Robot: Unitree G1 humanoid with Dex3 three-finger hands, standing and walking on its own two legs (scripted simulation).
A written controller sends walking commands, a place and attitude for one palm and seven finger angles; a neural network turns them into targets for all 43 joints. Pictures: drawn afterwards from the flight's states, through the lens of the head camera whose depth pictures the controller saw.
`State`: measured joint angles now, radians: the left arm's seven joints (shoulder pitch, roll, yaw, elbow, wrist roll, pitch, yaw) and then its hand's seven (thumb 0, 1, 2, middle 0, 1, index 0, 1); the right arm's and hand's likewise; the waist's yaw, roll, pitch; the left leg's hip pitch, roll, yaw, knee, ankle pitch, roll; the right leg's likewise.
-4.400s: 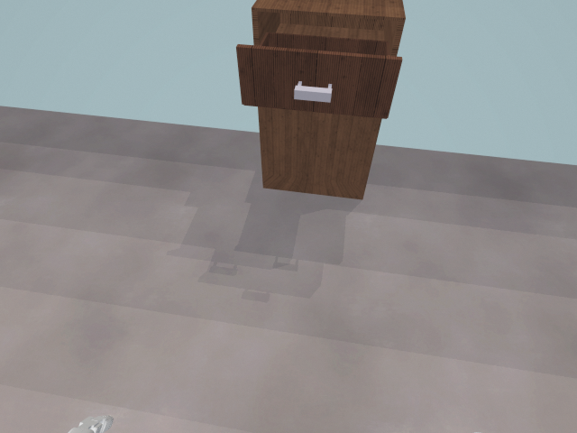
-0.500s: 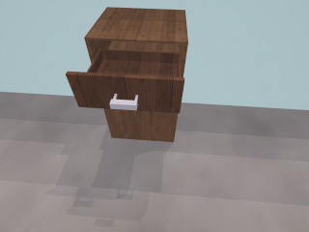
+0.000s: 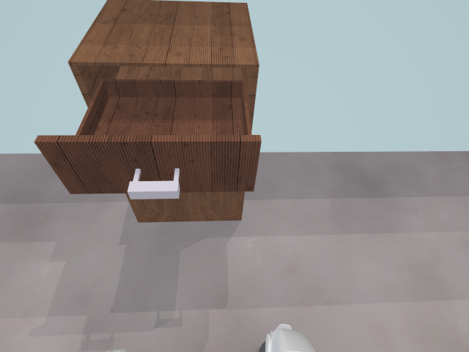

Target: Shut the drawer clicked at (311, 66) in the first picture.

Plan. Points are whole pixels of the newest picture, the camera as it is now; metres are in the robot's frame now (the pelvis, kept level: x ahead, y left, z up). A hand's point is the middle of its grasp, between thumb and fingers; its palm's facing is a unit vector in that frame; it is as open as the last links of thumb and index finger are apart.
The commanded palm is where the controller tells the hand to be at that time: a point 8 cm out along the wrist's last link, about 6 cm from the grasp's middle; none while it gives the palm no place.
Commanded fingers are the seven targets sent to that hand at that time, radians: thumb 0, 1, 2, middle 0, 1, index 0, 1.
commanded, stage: take the last steps up to it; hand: left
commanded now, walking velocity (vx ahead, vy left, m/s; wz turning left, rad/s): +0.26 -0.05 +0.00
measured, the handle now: (156, 181) +0.46 +0.19 -0.03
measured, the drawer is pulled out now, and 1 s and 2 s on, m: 0.30 0.30 0.30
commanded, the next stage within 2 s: come to a stop and stand still in 0.30 s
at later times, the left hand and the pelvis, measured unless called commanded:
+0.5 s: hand out of the picture +0.16 +0.15 -0.19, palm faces +0.10 -0.98 -0.16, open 7.3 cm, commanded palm none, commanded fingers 0.00 0.90 0.90 -0.20 -0.30 -0.20 -0.30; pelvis +0.15 -0.03 -0.01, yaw +0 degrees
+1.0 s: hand out of the picture +0.14 +0.11 -0.17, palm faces +0.06 -0.96 -0.26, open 7.4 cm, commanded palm none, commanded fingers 0.00 0.90 0.90 -0.20 -0.30 -0.20 -0.30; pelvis +0.12 -0.09 -0.01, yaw -1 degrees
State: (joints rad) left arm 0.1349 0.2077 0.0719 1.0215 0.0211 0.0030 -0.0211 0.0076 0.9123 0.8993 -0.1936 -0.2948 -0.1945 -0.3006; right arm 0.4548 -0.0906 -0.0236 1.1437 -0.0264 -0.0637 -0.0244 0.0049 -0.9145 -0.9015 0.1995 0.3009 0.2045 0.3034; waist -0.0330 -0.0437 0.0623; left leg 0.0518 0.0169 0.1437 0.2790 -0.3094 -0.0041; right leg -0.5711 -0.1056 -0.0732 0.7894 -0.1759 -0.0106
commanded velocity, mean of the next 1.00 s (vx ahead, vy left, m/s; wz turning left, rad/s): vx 0.02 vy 0.01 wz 0.01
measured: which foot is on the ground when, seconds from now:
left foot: down 0.00-0.10, up 0.12-0.48, down 0.50-0.94, up 0.96-1.00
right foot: up 0.00-0.08, down 0.10-0.58, up 0.60-0.90, down 0.92-1.00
